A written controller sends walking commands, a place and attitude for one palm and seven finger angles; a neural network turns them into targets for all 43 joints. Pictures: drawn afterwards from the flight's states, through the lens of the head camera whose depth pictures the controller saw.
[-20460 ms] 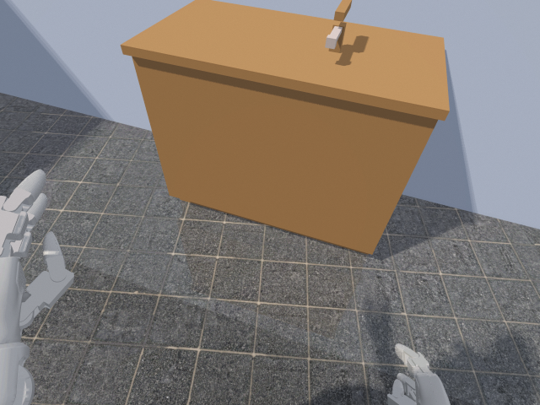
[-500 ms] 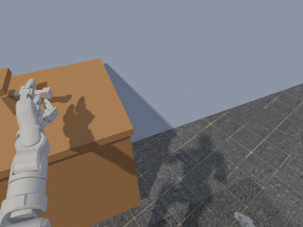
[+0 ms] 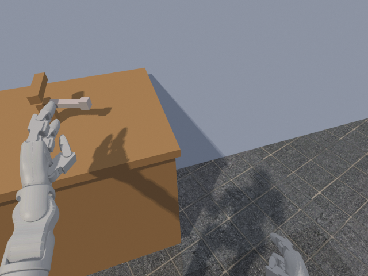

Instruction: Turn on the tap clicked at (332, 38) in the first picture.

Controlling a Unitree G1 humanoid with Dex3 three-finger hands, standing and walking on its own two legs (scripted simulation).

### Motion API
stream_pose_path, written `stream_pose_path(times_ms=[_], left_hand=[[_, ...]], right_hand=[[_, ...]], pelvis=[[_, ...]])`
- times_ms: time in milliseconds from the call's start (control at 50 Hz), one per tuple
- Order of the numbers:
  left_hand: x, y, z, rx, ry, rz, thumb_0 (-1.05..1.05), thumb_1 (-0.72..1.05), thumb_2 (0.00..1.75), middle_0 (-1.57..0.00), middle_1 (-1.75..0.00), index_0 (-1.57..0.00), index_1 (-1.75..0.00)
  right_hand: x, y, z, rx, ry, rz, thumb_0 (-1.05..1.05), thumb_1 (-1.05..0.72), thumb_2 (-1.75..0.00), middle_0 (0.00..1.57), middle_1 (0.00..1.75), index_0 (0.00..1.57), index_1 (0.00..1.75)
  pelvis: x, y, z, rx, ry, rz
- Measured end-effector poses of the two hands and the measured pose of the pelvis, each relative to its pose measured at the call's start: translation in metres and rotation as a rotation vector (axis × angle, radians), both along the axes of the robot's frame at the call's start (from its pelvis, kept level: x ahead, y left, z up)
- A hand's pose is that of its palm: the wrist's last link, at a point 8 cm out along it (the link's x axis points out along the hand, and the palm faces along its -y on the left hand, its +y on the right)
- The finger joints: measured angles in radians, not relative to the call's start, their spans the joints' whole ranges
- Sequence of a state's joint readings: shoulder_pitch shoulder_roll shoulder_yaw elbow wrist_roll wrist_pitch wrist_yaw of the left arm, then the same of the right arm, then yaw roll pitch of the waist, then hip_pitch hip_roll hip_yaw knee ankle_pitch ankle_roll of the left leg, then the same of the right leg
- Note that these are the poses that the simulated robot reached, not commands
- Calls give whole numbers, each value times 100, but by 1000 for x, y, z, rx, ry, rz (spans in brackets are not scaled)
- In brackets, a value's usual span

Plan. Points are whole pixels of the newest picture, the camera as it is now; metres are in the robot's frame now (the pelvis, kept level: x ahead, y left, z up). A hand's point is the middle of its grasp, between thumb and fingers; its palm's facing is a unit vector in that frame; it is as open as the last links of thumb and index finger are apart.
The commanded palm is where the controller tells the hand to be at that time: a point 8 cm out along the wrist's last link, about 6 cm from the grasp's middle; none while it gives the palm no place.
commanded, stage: draw the hand back beside the body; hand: left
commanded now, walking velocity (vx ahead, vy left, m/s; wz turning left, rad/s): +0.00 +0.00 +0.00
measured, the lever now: (85, 103) +0.54 +0.35 +0.10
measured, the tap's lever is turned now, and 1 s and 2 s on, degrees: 72 72 72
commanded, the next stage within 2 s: step back with the hand held close in 0.68 s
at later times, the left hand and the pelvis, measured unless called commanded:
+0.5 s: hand (52, 201) +0.19 +0.24 +0.16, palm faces +0.44 -0.84 -0.32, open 7.4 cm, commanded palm +0.15 +0.28 +0.17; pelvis +0.00 +0.00 +0.00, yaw +1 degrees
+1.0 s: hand (54, 197) +0.20 +0.25 +0.15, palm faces +0.42 -0.82 -0.38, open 7.4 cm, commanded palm +0.15 +0.28 +0.17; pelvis -0.01 +0.00 -0.01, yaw +1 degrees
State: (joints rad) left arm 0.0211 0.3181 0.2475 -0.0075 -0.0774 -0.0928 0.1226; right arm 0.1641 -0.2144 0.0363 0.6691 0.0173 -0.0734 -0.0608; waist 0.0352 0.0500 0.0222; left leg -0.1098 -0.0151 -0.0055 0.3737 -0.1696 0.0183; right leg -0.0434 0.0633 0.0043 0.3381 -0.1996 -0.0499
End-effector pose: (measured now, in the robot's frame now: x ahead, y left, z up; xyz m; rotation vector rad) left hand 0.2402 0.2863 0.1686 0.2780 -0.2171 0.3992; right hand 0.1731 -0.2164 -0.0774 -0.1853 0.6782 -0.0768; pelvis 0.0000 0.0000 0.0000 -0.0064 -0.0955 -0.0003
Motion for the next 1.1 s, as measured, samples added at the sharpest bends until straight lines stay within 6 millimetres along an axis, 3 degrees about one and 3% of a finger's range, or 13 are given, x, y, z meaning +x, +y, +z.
stream_pose_path(times_ms=[200, 500, 780, 980, 1100], left_hand=[[-39, -1, -2, 39, 8, 15, 2, 89, 90, -19, -28, -20, -27], [-96, -10, 0, 94, 27, 38, 2, 89, 90, -20, -30, -21, -29], [-91, -13, 1, 83, 10, 52, 2, 89, 90, -20, -31, -21, -30], [-82, -2, -5, 145, 70, 47, 2, 89, 90, -21, -31, -21, -30], [-87, -1, -8, 170, 117, 11, 2, 89, 90, -21, -31, -21, -30]], right_hand=[[-10, -6, -7, -15, 33, -5, 2, -90, -90, 20, 30, 20, 30], [9, -4, 5, -17, -58, 28, 2, -90, -90, 20, 30, 20, 30], [11, 4, 2, 0, -59, 52, 2, -90, -90, 20, 30, 20, 30], [-2, -14, -5, -28, 11, -22, 1, -90, -90, 20, 30, 20, 30], [-17, -21, -7, -58, 47, -76, 1, -90, -90, 20, 30, 20, 30]], pelvis=[[0, 1, 0, 0, -10, 3], [-1, -2, -2, -3, -20, 17], [-2, -6, -2, 1, -26, 20], [-5, -1, -5, -13, 58, 20], [-14, 7, -8, -7, 79, 14]])
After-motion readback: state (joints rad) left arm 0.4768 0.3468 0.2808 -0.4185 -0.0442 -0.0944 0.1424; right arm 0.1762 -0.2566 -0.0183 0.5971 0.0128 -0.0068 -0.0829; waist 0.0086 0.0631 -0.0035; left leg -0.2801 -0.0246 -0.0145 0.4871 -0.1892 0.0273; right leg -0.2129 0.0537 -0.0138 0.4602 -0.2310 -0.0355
